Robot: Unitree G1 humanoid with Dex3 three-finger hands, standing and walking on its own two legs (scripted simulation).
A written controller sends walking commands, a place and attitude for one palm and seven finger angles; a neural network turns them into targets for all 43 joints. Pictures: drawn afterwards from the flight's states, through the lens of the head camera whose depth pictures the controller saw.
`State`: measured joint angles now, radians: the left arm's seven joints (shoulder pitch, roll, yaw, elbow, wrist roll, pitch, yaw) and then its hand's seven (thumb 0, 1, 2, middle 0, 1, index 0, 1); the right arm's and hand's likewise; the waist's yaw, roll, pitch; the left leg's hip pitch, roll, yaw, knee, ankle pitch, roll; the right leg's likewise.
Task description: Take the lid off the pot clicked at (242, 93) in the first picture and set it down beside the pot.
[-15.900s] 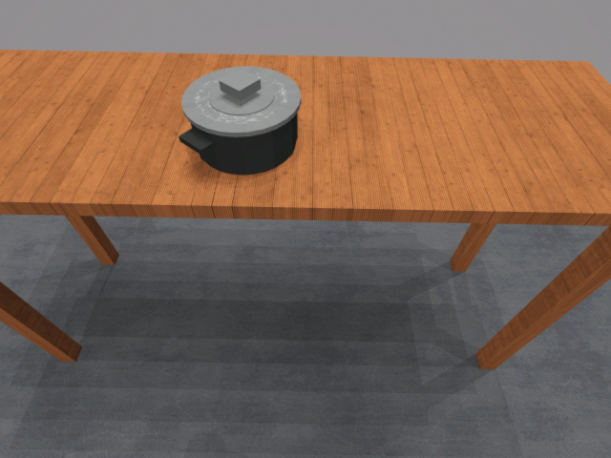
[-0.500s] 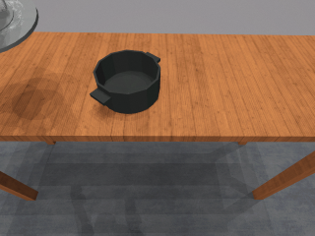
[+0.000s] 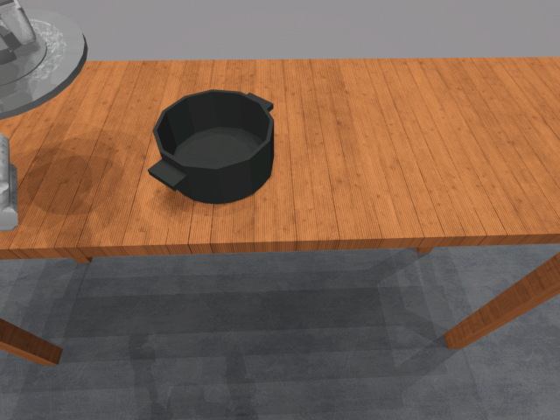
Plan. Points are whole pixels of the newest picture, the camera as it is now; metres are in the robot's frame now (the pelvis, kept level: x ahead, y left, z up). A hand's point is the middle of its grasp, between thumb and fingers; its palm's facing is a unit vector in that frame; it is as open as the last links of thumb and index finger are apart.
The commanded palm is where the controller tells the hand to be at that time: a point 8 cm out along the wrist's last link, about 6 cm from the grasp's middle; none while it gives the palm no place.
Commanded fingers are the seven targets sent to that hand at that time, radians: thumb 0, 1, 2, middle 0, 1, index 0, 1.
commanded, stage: lower the lid onto the table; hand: left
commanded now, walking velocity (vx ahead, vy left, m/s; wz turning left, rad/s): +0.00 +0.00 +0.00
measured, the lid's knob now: out of the picture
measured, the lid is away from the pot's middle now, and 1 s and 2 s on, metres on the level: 0.23 0.25 0.24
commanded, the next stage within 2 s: none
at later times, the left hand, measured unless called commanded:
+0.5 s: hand (6, 60) +0.50 +0.28 +0.25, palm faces -0.28 -0.22 -0.93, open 5.8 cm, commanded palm +0.51 +0.28 +0.31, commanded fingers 0.00 0.68 0.93 -0.72 -1.07 -0.96 -1.16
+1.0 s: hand (11, 92) +0.49 +0.29 +0.22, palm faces -0.34 -0.20 -0.92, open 5.7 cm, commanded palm +0.52 +0.28 +0.27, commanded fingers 0.00 0.68 0.93 -0.72 -1.07 -0.96 -1.16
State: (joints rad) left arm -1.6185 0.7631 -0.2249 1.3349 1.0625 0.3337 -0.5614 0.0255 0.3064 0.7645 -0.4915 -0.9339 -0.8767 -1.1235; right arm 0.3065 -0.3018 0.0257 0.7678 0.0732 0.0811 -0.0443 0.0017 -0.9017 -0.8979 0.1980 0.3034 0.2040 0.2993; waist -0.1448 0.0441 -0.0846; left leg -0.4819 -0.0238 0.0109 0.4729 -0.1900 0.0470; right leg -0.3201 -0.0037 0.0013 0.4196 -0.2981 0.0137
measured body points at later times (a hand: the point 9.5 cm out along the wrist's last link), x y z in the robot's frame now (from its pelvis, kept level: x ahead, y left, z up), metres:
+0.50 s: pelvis +0.01 +0.00 +0.00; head +0.08 +0.00 +0.44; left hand +0.52 +0.29 +0.30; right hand +0.02 -0.28 -0.13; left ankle +0.02 +0.09 -0.74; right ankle -0.07 -0.13 -0.74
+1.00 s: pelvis +0.00 +0.01 -0.01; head +0.06 +0.01 +0.44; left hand +0.50 +0.30 +0.27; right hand +0.00 -0.27 -0.13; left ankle +0.02 +0.09 -0.74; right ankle -0.07 -0.13 -0.74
